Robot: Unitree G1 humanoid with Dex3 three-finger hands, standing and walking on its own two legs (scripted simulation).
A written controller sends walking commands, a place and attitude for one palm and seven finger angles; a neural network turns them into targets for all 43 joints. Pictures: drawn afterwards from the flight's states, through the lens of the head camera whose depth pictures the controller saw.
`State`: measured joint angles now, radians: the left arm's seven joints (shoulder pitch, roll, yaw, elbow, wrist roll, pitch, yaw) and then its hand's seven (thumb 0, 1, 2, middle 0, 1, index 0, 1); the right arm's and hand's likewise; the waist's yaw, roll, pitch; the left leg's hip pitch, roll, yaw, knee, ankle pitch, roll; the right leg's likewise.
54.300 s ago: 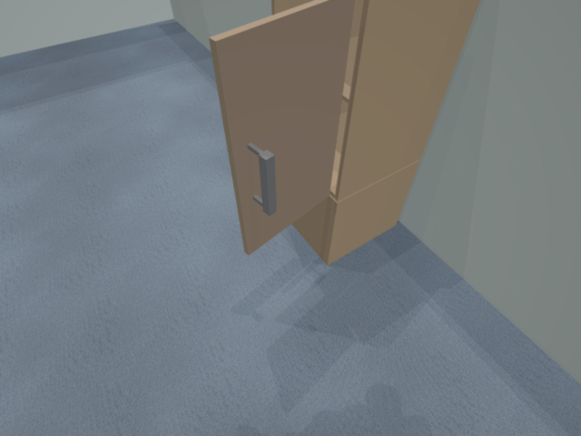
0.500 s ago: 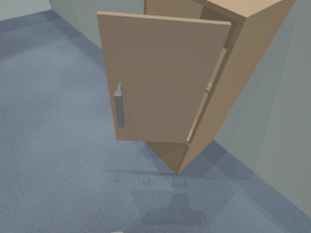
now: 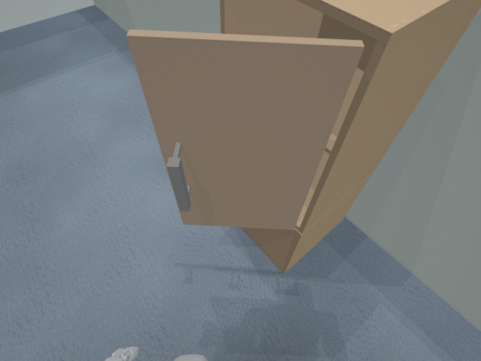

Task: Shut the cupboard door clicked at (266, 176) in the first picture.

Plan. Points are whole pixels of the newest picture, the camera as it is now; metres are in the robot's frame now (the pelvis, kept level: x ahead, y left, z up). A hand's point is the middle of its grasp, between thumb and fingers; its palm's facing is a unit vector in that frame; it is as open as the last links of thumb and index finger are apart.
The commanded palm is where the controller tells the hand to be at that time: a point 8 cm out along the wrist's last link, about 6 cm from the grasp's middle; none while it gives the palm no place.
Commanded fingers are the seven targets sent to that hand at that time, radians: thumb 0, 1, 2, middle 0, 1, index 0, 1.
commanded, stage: come to a stop and stand still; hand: left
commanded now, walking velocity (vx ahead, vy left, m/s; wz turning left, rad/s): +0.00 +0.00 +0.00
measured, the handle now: (181, 178) +0.47 +0.16 -0.06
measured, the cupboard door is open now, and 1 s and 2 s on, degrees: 47 47 47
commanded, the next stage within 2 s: look again from close up in 0.82 s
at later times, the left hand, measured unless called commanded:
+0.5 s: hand out of the picture -0.03 +0.20 -0.17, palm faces -0.01 -0.98 -0.21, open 7.4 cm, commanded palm none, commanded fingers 0.00 0.90 0.90 -0.20 -0.30 -0.20 -0.30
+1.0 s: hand out of the picture -0.05 +0.17 -0.18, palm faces -0.02 -0.99 -0.16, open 7.4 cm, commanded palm none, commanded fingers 0.00 0.90 0.90 -0.20 -0.30 -0.20 -0.30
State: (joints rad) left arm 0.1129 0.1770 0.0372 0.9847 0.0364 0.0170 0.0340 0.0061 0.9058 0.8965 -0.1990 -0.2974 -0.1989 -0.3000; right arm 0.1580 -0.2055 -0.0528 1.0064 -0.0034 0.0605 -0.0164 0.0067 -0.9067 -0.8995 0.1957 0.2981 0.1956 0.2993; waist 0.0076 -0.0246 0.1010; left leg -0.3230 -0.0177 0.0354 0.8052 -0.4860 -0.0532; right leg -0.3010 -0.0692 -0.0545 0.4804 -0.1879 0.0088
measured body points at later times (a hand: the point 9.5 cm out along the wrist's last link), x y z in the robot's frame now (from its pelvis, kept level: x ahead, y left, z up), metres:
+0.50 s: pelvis -0.03 +0.02 +0.00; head -0.02 +0.01 +0.45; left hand -0.03 +0.25 -0.15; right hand +0.01 -0.21 -0.15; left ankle -0.02 +0.12 -0.74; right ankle -0.06 -0.10 -0.74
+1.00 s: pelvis -0.04 +0.01 +0.00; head -0.02 +0.01 +0.45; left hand -0.05 +0.22 -0.16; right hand -0.08 -0.20 -0.16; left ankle -0.02 +0.12 -0.74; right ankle -0.06 -0.10 -0.74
